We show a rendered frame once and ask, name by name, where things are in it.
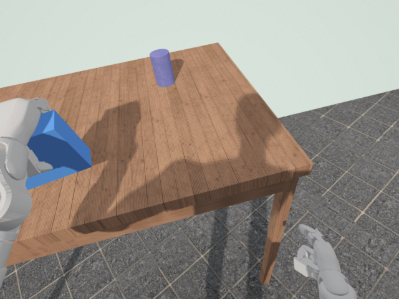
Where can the robot right hand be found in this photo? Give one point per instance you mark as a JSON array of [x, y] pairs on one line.
[[310, 262]]

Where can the robot right forearm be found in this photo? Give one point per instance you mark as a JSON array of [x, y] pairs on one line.
[[334, 285]]

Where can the table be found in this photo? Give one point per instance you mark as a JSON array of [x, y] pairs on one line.
[[159, 154]]

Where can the robot left forearm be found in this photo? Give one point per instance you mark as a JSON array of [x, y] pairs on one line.
[[15, 199]]

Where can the robot left hand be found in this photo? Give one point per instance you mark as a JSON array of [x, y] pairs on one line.
[[18, 120]]

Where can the sponge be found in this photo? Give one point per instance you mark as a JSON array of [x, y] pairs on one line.
[[55, 142]]

